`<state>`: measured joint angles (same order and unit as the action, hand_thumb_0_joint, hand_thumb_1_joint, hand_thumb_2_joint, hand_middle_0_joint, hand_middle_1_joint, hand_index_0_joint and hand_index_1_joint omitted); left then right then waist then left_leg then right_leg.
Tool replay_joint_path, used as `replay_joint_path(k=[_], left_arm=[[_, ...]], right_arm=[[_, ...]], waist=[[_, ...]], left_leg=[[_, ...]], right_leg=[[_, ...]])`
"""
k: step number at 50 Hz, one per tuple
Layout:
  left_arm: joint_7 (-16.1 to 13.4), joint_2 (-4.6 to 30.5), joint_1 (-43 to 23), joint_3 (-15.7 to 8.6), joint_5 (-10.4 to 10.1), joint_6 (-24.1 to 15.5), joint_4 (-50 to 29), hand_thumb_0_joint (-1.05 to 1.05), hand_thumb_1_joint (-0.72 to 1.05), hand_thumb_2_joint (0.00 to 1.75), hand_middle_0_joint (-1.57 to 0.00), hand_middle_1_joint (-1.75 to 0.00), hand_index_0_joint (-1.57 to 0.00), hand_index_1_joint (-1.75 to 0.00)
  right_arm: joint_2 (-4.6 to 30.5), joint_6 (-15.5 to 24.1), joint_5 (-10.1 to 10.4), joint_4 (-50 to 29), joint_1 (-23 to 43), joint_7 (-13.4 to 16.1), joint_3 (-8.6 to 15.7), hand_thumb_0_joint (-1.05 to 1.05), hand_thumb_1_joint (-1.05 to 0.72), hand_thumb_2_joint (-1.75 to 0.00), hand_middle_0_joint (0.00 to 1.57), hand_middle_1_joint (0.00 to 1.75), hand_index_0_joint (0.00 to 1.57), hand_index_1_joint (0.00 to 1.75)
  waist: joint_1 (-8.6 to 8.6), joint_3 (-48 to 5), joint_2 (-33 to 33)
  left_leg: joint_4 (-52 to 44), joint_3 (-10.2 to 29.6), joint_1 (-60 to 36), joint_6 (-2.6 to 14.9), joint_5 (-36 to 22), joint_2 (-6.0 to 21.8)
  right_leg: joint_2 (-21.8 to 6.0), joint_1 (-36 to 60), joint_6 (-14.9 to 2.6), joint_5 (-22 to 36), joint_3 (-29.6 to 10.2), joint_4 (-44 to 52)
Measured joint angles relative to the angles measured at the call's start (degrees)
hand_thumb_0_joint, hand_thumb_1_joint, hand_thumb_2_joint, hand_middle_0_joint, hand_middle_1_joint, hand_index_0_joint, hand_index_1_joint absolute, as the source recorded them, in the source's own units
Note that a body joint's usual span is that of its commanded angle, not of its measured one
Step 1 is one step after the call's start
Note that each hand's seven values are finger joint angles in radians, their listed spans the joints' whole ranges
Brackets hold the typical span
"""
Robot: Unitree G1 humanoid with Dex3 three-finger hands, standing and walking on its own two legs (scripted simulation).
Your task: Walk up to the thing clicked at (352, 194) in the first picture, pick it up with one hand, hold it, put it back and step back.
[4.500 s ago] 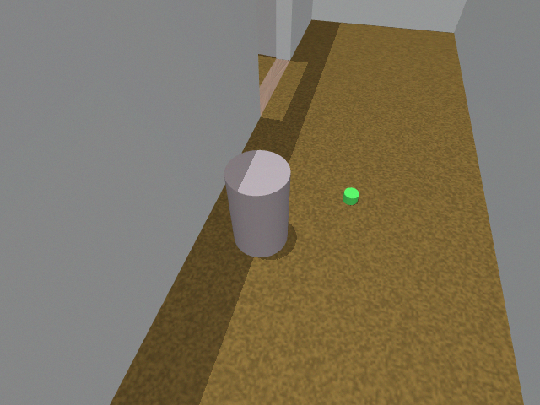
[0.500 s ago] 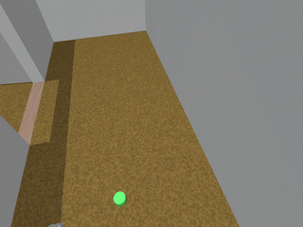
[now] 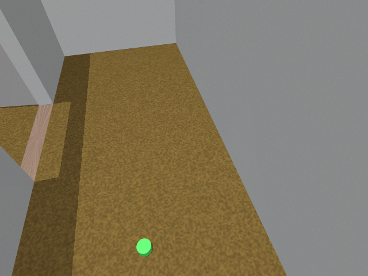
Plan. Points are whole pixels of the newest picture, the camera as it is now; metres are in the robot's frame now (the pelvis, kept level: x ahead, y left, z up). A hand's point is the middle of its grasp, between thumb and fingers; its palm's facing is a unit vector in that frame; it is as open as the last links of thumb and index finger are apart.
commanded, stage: walk up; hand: left
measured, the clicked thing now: (144, 247) +0.41 +0.23 -0.76
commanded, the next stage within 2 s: stand in 0.26 s
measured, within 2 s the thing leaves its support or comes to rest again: neither
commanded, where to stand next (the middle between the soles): +0.02 +0.00 m, yaw +0 degrees
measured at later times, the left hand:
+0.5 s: hand out of the picture +0.09 +0.25 -0.16, palm faces -0.01 -0.94 -0.34, open 7.4 cm
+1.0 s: hand out of the picture +0.07 +0.24 -0.16, palm faces -0.03 -0.94 -0.34, open 7.4 cm
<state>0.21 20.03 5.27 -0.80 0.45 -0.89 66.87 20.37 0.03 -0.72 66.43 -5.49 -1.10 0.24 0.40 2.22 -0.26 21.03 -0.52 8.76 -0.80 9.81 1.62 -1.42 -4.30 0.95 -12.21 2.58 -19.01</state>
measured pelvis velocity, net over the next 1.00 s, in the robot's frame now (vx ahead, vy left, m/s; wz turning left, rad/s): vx -0.01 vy -0.01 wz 0.00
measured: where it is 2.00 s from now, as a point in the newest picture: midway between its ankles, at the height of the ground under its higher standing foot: outside the picture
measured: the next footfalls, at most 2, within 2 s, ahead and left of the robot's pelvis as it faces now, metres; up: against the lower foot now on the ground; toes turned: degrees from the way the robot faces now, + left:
none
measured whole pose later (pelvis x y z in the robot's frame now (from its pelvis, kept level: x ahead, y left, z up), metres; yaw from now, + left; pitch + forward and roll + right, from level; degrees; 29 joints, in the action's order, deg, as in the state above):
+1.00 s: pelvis -0.01 -0.01 +0.00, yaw +0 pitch -2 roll +0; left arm 0.2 19.9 6.5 -0.2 0.3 -0.4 65.6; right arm 19.9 0.1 -0.9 66.4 -5.8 -0.9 0.3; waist 0.7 2.9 -0.1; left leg 17.8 -0.6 7.9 -1.7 7.6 2.2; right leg -0.8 -4.3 0.2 -10.9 2.5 -17.5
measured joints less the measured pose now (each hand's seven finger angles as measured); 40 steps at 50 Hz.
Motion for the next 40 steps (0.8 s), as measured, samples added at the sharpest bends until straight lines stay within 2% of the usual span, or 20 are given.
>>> replay_joint_path(k=[11,28,40], left_arm=[[-0.1,-0.1,0.3,-0.3,0.0,0.1,-0.2,0.01,0.91,0.9,-0.2,-0.3,-0.2,-0.3],[-0.2,-0.5,-0.7,0.4,-0.3,0.2,-1.1,0.0,0.91,0.9,-0.2,-0.3,-0.2,-0.3],[-0.1,-0.3,0.4,0.7,-0.2,0.4,-1.2,0.0,0.91,0.9,-0.2,-0.3,-0.2,-0.3]], right_arm=[[-0.6,0.1,0.0,-0.2,-0.5,0.2,0.1,0.01,-0.9,-0.9,0.2,0.3,0.2,0.3],[-0.5,0.4,0.1,-1.1,2.5,0.6,0.0,0.01,-0.9,-0.9,0.2,0.3,0.2,0.3],[-0.4,0.2,-0.1,-0.6,1.2,0.3,0.0,0.01,-0.9,-0.9,0.2,0.3,0.2,0.3]], waist=[[0.0,-0.1,-0.2],[-0.01,0.8,0.3],[0.16,0.5,0.1]], left_leg=[[-0.4,0.2,-0.3,0.08,0.3,-0.2],[-3.3,-0.4,-1.5,-0.31,-1.7,-0.1],[-3.3,-0.1,-1.1,-0.7,-2.1,0.4]], right_leg=[[-0.2,0.6,0.14,-0.2,0.2,0.7],[-0.1,0.6,-0.06,0.9,-0.3,1.8],[0.5,0.3,-0.5,1.3,-0.1,1.8]])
